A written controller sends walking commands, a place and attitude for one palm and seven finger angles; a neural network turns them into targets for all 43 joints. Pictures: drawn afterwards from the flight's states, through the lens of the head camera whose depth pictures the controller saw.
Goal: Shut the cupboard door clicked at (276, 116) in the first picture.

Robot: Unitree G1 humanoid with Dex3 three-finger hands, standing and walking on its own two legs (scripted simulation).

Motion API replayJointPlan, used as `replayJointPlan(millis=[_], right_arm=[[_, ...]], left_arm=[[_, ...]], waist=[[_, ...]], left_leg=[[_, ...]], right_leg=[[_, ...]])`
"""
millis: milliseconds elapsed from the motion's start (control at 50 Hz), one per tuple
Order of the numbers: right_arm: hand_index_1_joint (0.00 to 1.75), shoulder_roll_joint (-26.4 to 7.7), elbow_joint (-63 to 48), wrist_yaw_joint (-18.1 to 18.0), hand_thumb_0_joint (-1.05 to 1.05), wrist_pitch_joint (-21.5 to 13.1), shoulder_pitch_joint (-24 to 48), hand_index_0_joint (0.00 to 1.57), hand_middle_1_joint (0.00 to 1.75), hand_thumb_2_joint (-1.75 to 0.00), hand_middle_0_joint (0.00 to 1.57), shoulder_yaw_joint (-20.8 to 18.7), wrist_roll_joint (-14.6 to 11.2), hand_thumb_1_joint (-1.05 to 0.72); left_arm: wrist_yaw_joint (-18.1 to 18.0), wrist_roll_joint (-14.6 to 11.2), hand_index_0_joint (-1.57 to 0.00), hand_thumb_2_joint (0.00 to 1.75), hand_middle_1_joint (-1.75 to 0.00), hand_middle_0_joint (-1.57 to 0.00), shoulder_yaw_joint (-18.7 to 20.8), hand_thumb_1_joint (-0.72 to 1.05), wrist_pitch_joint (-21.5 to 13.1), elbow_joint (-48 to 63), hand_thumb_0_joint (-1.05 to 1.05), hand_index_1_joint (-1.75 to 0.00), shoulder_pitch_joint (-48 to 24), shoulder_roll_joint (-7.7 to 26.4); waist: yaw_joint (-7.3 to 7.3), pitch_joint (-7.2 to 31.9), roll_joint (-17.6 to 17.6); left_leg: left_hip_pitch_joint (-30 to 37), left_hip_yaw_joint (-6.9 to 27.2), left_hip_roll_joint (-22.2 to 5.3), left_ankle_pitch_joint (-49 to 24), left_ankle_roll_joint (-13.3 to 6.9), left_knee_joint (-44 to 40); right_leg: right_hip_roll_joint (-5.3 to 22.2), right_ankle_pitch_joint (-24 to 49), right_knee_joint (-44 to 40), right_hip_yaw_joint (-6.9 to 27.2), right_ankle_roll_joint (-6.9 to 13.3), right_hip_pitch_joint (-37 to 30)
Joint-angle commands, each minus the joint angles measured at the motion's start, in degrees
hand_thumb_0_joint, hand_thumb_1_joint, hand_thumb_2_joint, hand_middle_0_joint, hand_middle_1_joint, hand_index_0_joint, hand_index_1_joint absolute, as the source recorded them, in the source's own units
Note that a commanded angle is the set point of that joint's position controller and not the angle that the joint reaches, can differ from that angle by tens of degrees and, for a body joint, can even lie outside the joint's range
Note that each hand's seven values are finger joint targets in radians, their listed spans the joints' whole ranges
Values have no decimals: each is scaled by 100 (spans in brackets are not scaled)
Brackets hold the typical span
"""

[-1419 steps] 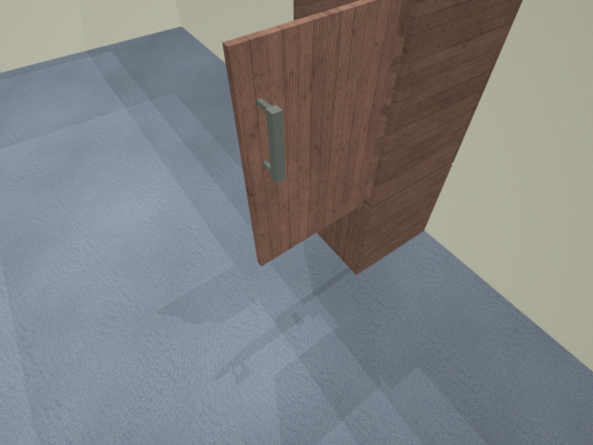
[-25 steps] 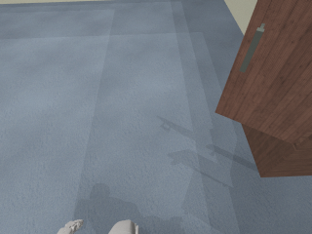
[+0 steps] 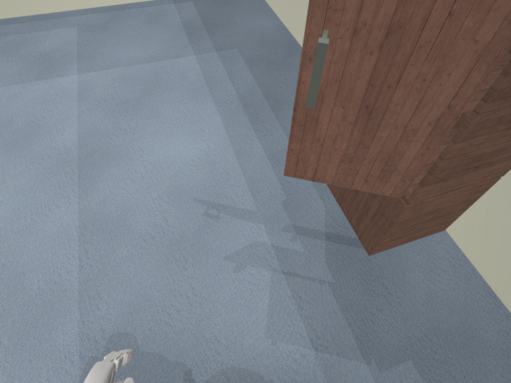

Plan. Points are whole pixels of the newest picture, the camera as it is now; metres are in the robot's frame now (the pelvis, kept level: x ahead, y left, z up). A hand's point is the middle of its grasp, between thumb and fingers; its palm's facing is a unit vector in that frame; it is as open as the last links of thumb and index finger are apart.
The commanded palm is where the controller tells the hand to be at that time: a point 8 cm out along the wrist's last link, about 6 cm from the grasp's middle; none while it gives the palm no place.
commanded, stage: turn to face it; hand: left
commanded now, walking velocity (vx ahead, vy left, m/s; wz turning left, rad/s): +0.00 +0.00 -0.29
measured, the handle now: (317, 70) +0.72 -0.10 +0.07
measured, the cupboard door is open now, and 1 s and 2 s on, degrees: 58 58 58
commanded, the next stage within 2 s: take the last steps up to it in 0.22 s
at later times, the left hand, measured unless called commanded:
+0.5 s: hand out of the picture +0.13 +0.20 -0.17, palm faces -0.14 -0.98 -0.16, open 7.4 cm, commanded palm none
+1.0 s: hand (235, 312) +0.26 +0.05 -0.16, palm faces -0.24 -0.95 -0.18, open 7.3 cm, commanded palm none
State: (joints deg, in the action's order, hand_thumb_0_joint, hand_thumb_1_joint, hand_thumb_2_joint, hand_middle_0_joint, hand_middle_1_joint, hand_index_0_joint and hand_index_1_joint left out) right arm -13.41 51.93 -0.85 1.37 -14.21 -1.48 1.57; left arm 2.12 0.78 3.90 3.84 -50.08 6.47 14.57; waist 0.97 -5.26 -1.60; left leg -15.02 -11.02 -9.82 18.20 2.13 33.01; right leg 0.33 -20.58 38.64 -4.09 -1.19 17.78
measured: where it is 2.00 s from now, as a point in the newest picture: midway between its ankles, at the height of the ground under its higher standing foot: (297, 380)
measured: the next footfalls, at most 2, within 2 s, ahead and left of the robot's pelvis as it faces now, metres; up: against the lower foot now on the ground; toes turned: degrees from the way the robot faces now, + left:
right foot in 0.02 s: +0.02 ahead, -0.13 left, +0.00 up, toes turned -4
left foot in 0.36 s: +0.09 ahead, +0.11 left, +0.00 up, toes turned -3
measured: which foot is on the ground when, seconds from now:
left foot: down 0.00-0.02, up 0.04-0.34, down 0.36-0.82, up 0.84-1.00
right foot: up 0.00-0.00, down 0.02-0.36, up 0.38-0.80, down 0.82-1.00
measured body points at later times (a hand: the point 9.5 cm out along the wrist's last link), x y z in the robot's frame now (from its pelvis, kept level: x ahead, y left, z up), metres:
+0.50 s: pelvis +0.04 +0.01 +0.01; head +0.08 +0.04 +0.45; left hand +0.14 +0.25 -0.16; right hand +0.05 -0.24 -0.12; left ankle +0.05 +0.11 -0.73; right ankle -0.03 -0.11 -0.66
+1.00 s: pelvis +0.14 -0.10 +0.00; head +0.17 -0.10 +0.45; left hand +0.27 +0.10 -0.15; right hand +0.06 -0.34 -0.15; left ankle +0.15 +0.02 -0.68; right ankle +0.11 -0.20 -0.73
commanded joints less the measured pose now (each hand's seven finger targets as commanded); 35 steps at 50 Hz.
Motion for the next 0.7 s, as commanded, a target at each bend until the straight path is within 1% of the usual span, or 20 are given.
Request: replayJointPlan(millis=[0, 20, 40, 60, 80, 120, 180, 240, 280, 300, 320, 340, 360, 380, 400, 440, 480, 520, 600, 680], right_arm=[[30, -475, -634, 17, 0, -48, 247, 20, 30, -90, 20, -234, -88, -90], [30, -568, -688, -37, 0, 43, 450, 20, 30, -90, 20, -196, -89, -90], [30, -527, -607, -92, 0, 54, 474, 20, 30, -90, 20, -203, -91, -90], [30, -630, -495, -105, 0, 49, 374, 20, 30, -90, 20, -214, -88, -90], [30, -647, -370, -82, 0, 50, 338, 20, 30, -90, 20, -226, -77, -90], [30, -523, -232, -31, 0, 53, 148, 20, 30, -90, 20, -184, -70, -90], [30, -445, -213, -15, 0, 77, 177, 20, 30, -90, 20, -174, -79, -90], [30, -369, -228, -25, 0, 24, 216, 20, 30, -90, 20, -150, -96, -90], [30, -365, -132, -58, 0, -20, -57, 20, 30, -90, 20, -137, -95, -90], [30, -377, -27, -57, 0, -62, -246, 20, 30, -90, 20, -135, -90, -90], [30, -641, 9, -75, 0, -144, -420, 20, 30, -90, 20, -157, -46, -90], [30, -1179, 24, -91, 0, -182, -602, 20, 30, -90, 20, -247, 49, -90], [30, -1421, 10, -160, 0, -166, -888, 20, 30, -90, 20, -302, 93, -90], [30, -1416, 114, -200, 0, -204, -1033, 20, 30, -90, 20, -298, 109, -90], [30, -1210, 59, -197, 0, -227, -892, 20, 30, -90, 20, -249, 86, -90], [30, -965, -17, -185, 0, -295, -582, 20, 30, -90, 20, -187, 94, -90], [30, -870, 59, -181, 0, -346, -659, 20, 30, -90, 20, -186, 76, -90], [30, -829, 188, -182, 0, -382, -898, 20, 30, -90, 20, -203, 66, -90], [30, -849, 380, -140, 0, -383, -1050, 20, 30, -90, 20, -270, 75, -90], [30, -996, 496, -91, 0, -354, -940, 20, 30, -90, 20, -348, 98, -90]], left_arm=[[-175, 117, -20, 90, -30, -20, 293, 90, -295, 72, 0, -30, 996, 1374], [-219, 27, -20, 90, -30, -20, 263, 90, -288, 23, 0, -30, 1244, 1499], [-293, 59, -20, 90, -30, -20, 289, 90, -308, 12, 0, -30, 977, 1304], [-321, 41, -20, 90, -30, -20, 236, 90, -309, 68, 0, -30, 737, 1108], [-320, 25, -20, 90, -30, -20, 167, 90, -310, 107, 0, -30, 513, 889], [-332, 35, -20, 90, -30, -20, 123, 90, -335, 155, 0, -30, 334, 798], [-314, 66, -20, 90, -30, -20, 137, 90, -319, 106, 0, -30, 330, 853], [-308, 81, -20, 90, -30, -20, 184, 90, -302, 8, 0, -30, 435, 915], [-312, 45, -20, 90, -30, -20, 181, 90, -277, -41, 0, -30, 343, 873], [-310, 25, -20, 90, -30, -20, 162, 90, -270, -77, 0, -30, 308, 758], [-295, -18, -20, 90, -30, -20, 118, 90, -242, -50, 0, -30, 450, 527], [-241, -37, -20, 90, -30, -20, 63, 90, -217, -19, 0, -30, 711, 211], [-192, 19, -20, 90, -30, -20, 44, 90, -214, 131, 0, -30, 441, 266], [-168, 90, -20, 90, -30, -20, 85, 90, -172, 130, 0, -30, 155, 318], [-109, 99, -20, 90, -30, -20, 105, 90, -205, 118, 0, -30, 108, 421], [5, 91, -20, 90, -30, -20, 130, 90, -232, -25, 0, -30, 159, 314], [60, 81, -20, 90, -30, -20, 112, 90, -213, -87, 0, -30, 185, 209], [92, 87, -20, 90, -30, -20, 87, 90, -208, -95, 0, -30, 50, 146], [153, 94, -20, 90, -30, -20, 46, 90, -203, -24, 0, -30, -279, 83], [178, 87, -20, 90, -30, -20, 27, 90, -250, -54, 0, -30, -404, 51]], waist=[[-467, 915, 1748], [-602, 944, 1282], [-394, 920, 1580], [-289, 867, 1685], [-167, 806, 1315], [-30, 942, 1049], [-46, 730, 1042], [-104, 706, 1019], [32, 741, 1037], [113, 799, 866], [120, 933, 183], [120, 1051, -1170], [353, 851, -1265], [439, 748, -1429], [315, 605, -1163], [146, 413, -712], [136, 440, -701], [203, 420, -687], [275, 203, -843], [256, 200, -924]], left_leg=[[-1891, -23, 480, 1667, 198, 1869], [-1868, 787, 482, 1900, 161, 2702], [-2275, 1049, 493, 1684, 162, 3171], [-2328, 1153, 419, 1371, 193, 3396], [-2147, 1159, 382, 973, 237, 3419], [-1698, 984, 425, 631, 264, 2983], [-1298, 847, 579, 564, 254, 2184], [-962, 771, 696, 534, 196, 1166], [-299, 757, 763, -151, 159, 180], [228, 781, 748, -810, 118, -513], [876, 1317, 232, -1257, -61, -1089], [1331, 2590, -934, -1286, -591, -1348], [1326, 3459, -1654, -835, -1090, -1808], [1197, 3538, -1665, -639, -1053, -1971], [1046, 3292, -1512, -522, -1052, -1921], [944, 2368, -1112, -846, -894, -1932], [1062, 1800, -969, -1022, -811, -1973], [1208, 1605, -980, -1321, -813, -2002], [1186, 1249, -1032, -779, -840, -2184], [812, 939, -1059, -853, -788, -1977]], right_leg=[[2037, 3429, -1980, 2465, 945, -2147], [2310, 3870, -1899, 2490, 1376, -1641], [1980, 4075, -1810, 2478, 1415, -1775], [1841, 3952, -1780, 2227, 1391, -1729], [1568, 4053, -1698, 1781, 1288, -1560], [1344, 4050, -1647, 1307, 1180, -1323], [1302, 3324, -1820, 1427, 1204, -923], [1298, 3262, -1692, 1642, 1221, -967], [1148, 2947, -1448, 1645, 1004, -694], [984, 2597, -1226, 1543, 781, -466], [567, 1617, -818, 1297, 495, 49], [-128, -324, 76, 639, 191, 773], [-328, -1562, 1326, 377, 94, 1369], [-163, -1426, 2195, 736, 97, 1706], [24, -1061, 2608, 779, 109, 1812], [132, -377, 2744, 681, 56, 1832], [171, -2, 2531, 554, 7, 1805], [212, 209, 2260, 483, -24, 1843], [343, 440, 1306, 262, -60, 1789], [250, 465, 154, -38, -15, 947]])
